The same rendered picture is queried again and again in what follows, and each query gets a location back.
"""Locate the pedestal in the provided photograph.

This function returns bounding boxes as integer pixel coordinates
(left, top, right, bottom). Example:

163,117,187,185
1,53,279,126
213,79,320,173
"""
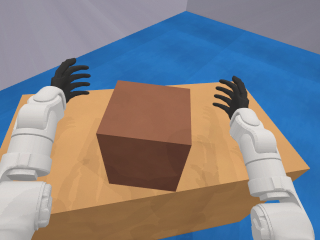
0,81,310,240

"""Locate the robot left upper arm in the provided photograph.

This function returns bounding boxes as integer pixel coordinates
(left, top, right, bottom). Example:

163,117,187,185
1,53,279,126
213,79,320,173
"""
0,181,53,240

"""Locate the robot right forearm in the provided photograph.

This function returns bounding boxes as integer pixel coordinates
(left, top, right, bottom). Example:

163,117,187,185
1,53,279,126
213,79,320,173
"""
229,108,315,240

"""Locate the robot right upper arm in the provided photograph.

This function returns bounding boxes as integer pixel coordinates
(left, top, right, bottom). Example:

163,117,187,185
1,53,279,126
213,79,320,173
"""
250,202,314,240

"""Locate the carton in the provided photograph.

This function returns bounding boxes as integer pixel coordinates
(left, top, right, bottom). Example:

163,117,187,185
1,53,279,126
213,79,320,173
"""
96,80,192,192

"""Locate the robot left hand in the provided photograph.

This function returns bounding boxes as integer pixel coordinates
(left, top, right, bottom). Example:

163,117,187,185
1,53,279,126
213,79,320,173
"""
50,58,91,104

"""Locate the robot right hand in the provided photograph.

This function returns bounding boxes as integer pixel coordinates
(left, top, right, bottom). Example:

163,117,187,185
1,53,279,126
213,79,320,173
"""
212,76,249,120

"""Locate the robot left forearm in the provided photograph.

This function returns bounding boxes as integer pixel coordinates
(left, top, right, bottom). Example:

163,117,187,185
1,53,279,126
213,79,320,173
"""
0,86,67,183

